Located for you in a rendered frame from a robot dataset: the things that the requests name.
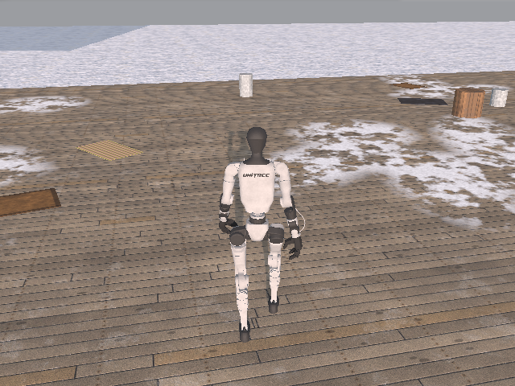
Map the robot right forearm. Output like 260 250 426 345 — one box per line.
284 195 301 238

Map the robot right upper arm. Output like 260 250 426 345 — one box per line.
274 162 292 207

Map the robot left upper arm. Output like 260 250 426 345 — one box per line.
221 162 241 205

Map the robot head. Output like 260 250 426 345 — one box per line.
243 127 270 165

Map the right robot foot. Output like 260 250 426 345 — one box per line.
268 296 279 314

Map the right robot hand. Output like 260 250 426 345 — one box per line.
283 236 303 260

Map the left robot hand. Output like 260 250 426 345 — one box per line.
219 219 238 234

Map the robot left forearm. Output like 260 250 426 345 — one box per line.
219 193 231 222

